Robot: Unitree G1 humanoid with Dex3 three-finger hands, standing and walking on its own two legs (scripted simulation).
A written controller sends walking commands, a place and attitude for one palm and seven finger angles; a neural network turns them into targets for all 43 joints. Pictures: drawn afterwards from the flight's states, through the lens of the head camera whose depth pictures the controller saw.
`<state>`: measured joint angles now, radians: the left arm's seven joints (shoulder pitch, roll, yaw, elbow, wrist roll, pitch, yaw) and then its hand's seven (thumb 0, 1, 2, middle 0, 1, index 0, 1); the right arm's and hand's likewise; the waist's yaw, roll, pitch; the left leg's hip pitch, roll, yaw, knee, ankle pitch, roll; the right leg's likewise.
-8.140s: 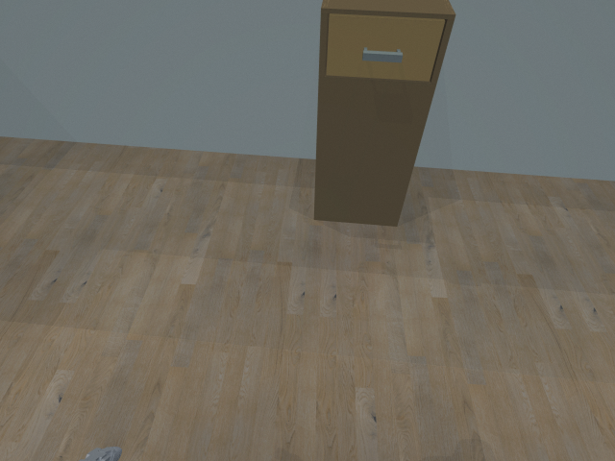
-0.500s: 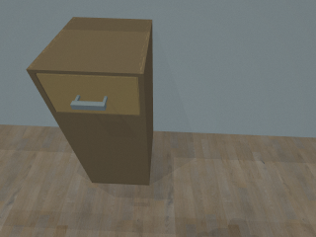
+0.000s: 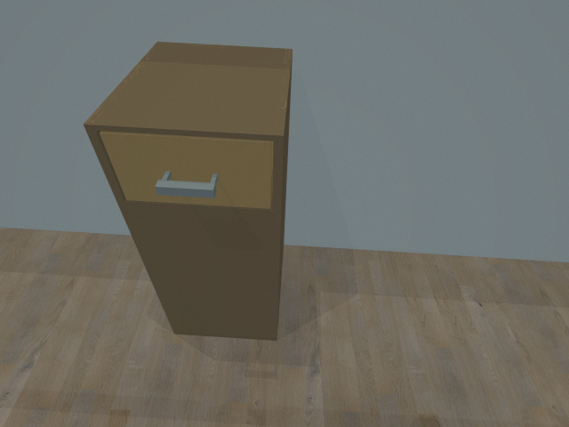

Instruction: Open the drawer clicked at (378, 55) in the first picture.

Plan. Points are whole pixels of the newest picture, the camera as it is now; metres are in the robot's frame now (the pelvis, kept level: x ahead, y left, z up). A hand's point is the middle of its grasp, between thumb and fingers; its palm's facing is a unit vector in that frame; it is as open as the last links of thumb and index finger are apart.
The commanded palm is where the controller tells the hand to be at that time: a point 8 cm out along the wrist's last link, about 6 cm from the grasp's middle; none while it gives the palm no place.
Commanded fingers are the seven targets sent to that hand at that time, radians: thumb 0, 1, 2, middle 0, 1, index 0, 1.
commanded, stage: look again from close up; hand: left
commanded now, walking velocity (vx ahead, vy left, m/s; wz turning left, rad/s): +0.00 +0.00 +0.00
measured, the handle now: (188, 182) +0.57 +0.24 +0.01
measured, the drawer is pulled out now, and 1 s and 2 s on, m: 0.00 0.00 0.00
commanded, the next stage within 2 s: shuffle to correct the standing spot in 0.10 s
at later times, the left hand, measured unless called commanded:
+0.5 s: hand out of the picture -0.02 +0.17 -0.19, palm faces +0.10 -0.99 -0.14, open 7.4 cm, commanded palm none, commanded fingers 0.00 0.90 0.90 -0.20 -0.30 -0.20 -0.30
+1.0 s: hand out of the picture +0.07 +0.20 -0.18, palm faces +0.01 -0.97 -0.22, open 7.3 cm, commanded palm none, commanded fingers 0.00 0.90 0.90 -0.20 -0.30 -0.20 -0.30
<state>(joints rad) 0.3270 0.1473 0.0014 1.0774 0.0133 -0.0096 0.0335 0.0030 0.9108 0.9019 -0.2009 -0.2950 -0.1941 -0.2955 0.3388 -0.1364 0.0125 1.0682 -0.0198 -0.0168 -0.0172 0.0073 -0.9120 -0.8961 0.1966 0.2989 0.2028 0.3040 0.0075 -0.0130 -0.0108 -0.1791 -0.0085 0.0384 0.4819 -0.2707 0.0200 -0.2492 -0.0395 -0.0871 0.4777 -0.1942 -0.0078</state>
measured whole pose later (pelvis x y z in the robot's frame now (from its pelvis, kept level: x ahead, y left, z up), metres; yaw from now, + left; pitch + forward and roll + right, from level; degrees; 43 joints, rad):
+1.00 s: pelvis +0.04 +0.02 +0.00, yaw -2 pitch -1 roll +0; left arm 0.26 0.15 0.01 1.05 0.01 -0.02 0.06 0.01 0.94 0.90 -0.20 -0.29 -0.19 -0.30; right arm 0.30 -0.12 0.00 1.10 -0.01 -0.01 -0.03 0.03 -0.93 -0.90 0.20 0.30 0.21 0.30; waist -0.01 0.01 0.05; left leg -0.15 -0.02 0.08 0.51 -0.34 0.05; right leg -0.26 -0.03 -0.06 0.52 -0.23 0.00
